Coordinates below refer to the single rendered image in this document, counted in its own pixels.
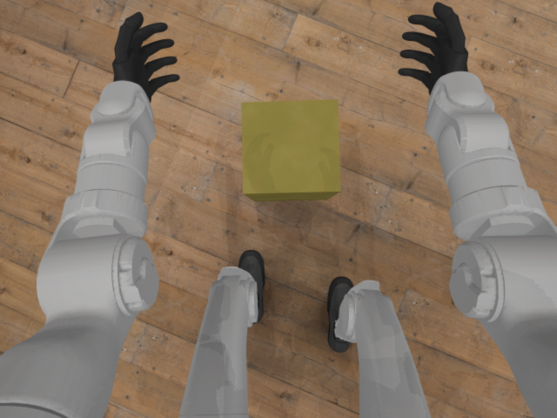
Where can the robot right foot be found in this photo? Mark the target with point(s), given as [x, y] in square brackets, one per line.
[339, 287]

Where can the robot right hand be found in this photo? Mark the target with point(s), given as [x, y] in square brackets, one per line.
[448, 47]

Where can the carton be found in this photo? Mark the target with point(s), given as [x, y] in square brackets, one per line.
[290, 150]

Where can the right robot upper arm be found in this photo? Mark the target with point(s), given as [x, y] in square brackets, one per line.
[509, 284]

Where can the robot left hand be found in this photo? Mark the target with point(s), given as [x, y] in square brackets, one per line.
[130, 56]

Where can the left robot upper arm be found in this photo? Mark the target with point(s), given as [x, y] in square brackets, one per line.
[91, 290]

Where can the right robot shin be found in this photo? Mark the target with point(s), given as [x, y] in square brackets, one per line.
[366, 284]

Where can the robot right forearm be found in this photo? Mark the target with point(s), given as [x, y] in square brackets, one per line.
[489, 194]

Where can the robot left forearm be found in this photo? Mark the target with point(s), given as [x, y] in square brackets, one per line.
[113, 168]

